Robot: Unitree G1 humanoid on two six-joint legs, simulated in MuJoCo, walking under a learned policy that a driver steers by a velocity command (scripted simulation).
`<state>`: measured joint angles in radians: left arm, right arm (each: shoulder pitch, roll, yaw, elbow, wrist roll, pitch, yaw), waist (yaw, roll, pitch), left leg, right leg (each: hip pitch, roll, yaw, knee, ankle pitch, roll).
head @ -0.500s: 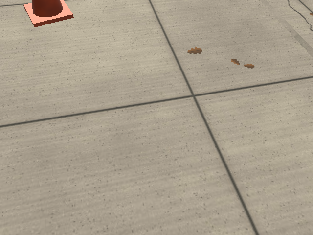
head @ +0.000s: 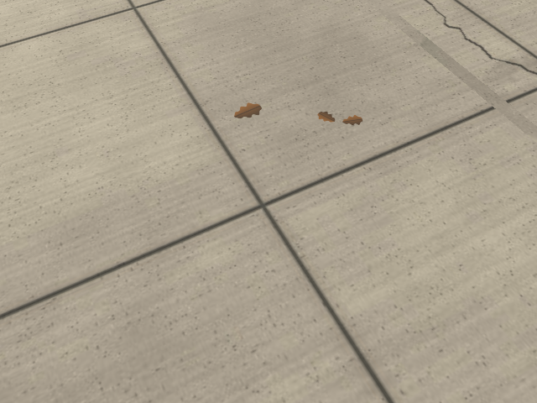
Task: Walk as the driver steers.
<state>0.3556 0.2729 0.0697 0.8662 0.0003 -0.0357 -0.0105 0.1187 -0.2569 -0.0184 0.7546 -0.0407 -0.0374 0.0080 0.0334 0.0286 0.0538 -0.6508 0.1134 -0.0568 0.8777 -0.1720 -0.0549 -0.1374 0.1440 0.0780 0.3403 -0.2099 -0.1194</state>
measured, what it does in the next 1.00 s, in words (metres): walks ahead, turning right: left foot, then right foot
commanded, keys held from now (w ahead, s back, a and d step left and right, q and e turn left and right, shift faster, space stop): e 0.88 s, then no key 0.12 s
